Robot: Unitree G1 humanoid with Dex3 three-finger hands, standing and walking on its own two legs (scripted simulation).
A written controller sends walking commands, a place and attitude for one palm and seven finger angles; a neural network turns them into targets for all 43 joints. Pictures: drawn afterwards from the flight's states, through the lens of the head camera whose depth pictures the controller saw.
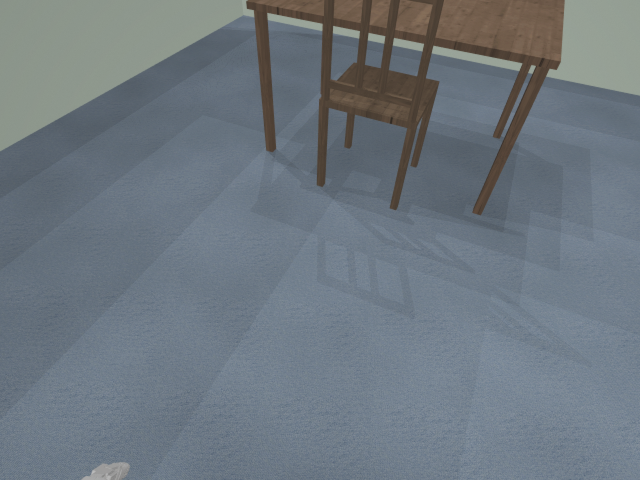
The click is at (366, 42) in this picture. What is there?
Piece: chair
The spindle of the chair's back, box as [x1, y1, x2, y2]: [355, 0, 371, 88]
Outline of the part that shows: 371,0 363,0 355,77 355,87 360,88 362,85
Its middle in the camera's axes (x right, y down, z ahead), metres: +0.15 -0.69 +1.38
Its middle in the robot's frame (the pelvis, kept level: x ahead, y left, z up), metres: +1.50 -0.08 -0.07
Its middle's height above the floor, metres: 0.70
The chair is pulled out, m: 0.00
